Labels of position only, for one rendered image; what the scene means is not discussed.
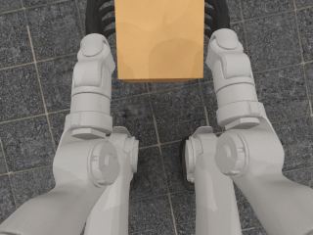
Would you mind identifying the right robot forearm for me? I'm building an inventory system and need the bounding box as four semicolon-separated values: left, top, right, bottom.
205;28;284;151

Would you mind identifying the robot left upper arm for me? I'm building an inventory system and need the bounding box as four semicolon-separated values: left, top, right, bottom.
0;138;120;235

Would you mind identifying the left robot forearm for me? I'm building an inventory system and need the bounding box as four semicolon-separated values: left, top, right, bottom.
53;33;115;173

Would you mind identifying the robot right shin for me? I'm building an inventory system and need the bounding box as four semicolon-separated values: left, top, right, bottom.
186;126;219;182

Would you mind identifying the carton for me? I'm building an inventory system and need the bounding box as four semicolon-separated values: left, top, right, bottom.
114;0;204;83

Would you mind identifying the robot right foot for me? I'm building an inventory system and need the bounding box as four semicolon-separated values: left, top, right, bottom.
179;136;196;191

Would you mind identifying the left robot hand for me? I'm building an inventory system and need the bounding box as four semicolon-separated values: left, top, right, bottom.
85;0;116;39

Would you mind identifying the robot right upper arm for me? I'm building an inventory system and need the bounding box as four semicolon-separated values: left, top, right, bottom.
214;129;313;235

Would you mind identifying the right robot hand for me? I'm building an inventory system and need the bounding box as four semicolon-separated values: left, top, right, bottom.
203;0;231;39

